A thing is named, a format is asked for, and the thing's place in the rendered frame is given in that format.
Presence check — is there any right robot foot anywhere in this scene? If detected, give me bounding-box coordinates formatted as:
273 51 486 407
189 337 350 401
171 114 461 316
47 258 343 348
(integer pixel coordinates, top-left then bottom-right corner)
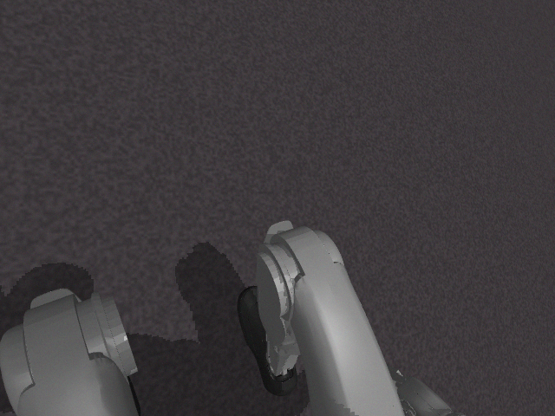
237 286 297 396

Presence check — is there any right robot hand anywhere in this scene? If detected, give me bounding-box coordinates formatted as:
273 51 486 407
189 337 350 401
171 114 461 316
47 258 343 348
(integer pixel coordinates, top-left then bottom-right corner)
387 365 454 416

